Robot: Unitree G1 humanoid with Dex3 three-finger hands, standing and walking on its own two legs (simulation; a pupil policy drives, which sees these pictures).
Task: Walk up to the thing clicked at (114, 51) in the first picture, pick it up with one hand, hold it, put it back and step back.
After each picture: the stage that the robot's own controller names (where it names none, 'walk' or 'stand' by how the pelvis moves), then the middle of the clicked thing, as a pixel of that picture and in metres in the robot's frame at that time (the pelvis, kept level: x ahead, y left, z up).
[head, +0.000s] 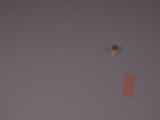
stand; (114, 50) +1.29 -0.32 -0.72
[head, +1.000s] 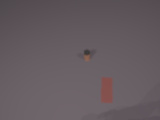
walk; (87, 55) +1.20 +0.08 -0.70
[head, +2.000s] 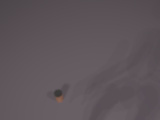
walk; (59, 95) +0.71 +0.29 -0.71
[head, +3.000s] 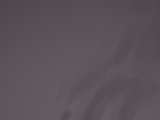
walk; out of the picture +0.43 +0.18 -0.70
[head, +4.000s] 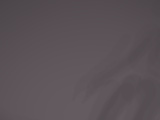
stand; out of the picture +0.37 +0.17 -0.72
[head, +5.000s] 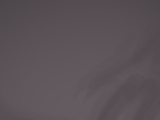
stand; out of the picture +0.36 +0.16 -0.71
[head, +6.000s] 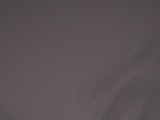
stand; out of the picture +0.38 +0.16 -0.72
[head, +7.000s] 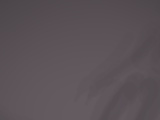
stand; out of the picture +0.37 +0.18 -0.72
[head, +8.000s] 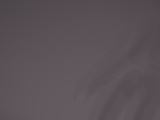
stand; out of the picture +0.36 +0.19 -0.73
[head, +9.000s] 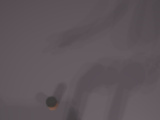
go down; (52, 103) +0.39 +0.17 -0.58
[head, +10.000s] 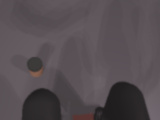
go down; (35, 67) +0.46 +0.18 -0.32
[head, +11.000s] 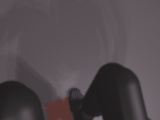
close in; out of the picture +0.46 +0.21 -0.24
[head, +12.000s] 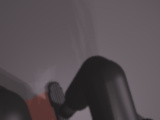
close; out of the picture +0.45 +0.24 -0.24
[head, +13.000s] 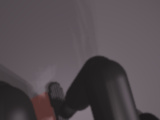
lift; out of the picture +0.43 +0.23 -0.24
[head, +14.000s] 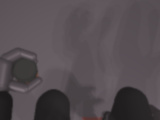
lift; (27, 75) +0.35 +0.20 -0.06
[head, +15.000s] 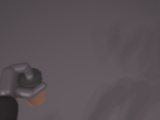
hold; (33, 87) +0.33 +0.18 +0.06
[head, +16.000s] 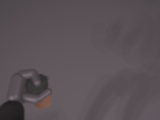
hold; (40, 92) +0.33 +0.17 +0.00
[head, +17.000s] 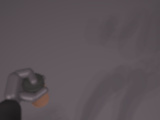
crouch; (36, 90) +0.34 +0.18 -0.02
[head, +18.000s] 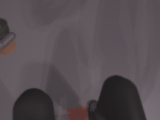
lower; (0, 37) +0.50 +0.21 -0.09
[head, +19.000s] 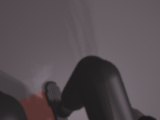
lower; out of the picture +0.46 +0.26 -0.24
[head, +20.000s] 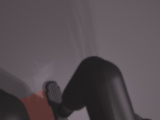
lower; out of the picture +0.46 +0.25 -0.24
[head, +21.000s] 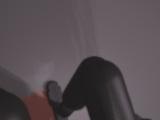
lower; out of the picture +0.46 +0.25 -0.25
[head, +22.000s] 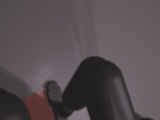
lower; out of the picture +0.46 +0.25 -0.24
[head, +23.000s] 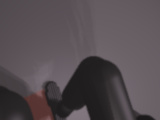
draw back; out of the picture +0.46 +0.23 -0.25
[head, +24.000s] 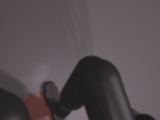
withdraw; out of the picture +0.45 +0.23 -0.25
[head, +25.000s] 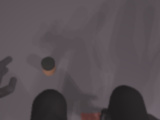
walk; (48, 66) +0.47 +0.15 -0.35
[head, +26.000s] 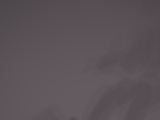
stand; out of the picture +0.38 +0.14 -0.66
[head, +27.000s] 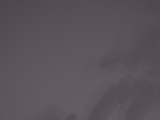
stand; out of the picture +0.39 +0.16 -0.67
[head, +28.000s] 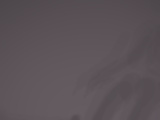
stand; out of the picture +0.38 +0.14 -0.70
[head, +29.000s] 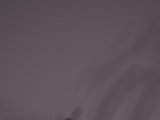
walk; out of the picture +0.41 +0.15 -0.72
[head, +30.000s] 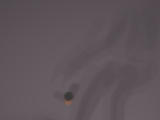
walk; (68, 98) +0.54 +0.09 -0.71
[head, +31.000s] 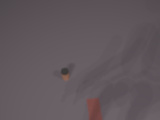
walk; (65, 74) +0.82 +0.23 -0.69
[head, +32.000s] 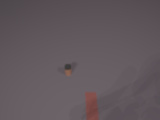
stand; (68, 69) +1.03 +0.22 -0.71
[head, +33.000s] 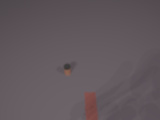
stand; (67, 69) +1.01 +0.19 -0.73
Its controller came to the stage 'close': yes
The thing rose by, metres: 0.73
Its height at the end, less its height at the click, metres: +0.00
